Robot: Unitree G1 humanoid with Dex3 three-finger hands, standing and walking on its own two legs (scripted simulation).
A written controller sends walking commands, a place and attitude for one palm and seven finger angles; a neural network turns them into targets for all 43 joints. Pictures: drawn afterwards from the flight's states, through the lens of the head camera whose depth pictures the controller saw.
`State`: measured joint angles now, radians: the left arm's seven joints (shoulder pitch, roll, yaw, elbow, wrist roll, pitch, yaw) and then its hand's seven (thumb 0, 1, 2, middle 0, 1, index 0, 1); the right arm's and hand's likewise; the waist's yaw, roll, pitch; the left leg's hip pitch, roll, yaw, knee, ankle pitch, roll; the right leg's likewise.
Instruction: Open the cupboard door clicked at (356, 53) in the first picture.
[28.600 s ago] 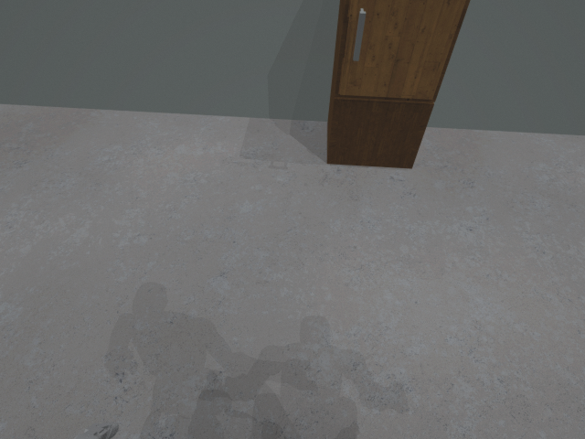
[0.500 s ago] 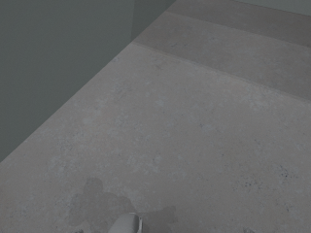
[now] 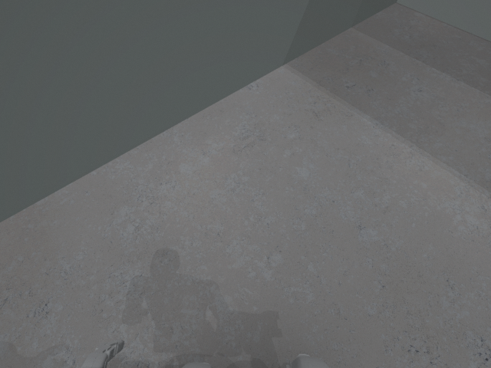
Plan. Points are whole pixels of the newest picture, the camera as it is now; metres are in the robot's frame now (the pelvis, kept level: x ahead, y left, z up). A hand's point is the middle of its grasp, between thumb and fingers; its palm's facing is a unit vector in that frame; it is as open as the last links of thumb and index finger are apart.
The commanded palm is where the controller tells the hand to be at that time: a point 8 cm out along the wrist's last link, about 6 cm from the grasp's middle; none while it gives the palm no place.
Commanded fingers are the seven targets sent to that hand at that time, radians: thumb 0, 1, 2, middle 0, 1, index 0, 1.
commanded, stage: turn to face it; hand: left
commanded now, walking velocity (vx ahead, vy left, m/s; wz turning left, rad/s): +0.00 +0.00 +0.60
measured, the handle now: out of the picture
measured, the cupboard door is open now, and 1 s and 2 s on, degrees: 42 42 42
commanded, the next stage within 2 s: none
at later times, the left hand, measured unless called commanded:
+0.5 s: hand out of the picture +0.01 +0.21 -0.19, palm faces +0.34 -0.91 -0.24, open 7.4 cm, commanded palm none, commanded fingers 0.00 0.90 0.90 -0.20 -0.30 -0.20 -0.30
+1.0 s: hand out of the picture +0.02 +0.15 -0.15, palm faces +0.57 -0.78 -0.26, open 7.4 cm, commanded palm none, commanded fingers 0.00 0.90 0.90 -0.20 -0.30 -0.20 -0.30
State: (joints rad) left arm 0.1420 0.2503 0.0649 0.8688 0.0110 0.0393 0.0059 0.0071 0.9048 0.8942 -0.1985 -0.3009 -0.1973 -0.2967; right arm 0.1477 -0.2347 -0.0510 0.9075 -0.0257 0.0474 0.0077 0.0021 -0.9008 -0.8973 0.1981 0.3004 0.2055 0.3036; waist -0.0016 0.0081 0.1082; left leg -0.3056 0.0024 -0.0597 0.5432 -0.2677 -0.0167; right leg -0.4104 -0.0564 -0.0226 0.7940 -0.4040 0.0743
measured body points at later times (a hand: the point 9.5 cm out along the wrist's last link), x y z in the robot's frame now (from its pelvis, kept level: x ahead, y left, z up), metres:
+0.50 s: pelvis +0.02 -0.01 -0.01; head +0.07 +0.03 +0.43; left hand -0.01 +0.25 -0.17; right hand +0.21 -0.22 -0.13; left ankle -0.01 +0.08 -0.73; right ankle +0.01 -0.15 -0.68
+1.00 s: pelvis +0.06 -0.06 +0.01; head +0.12 -0.04 +0.45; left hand -0.01 +0.19 -0.13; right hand +0.28 -0.23 -0.14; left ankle -0.03 +0.04 -0.66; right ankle +0.09 -0.16 -0.73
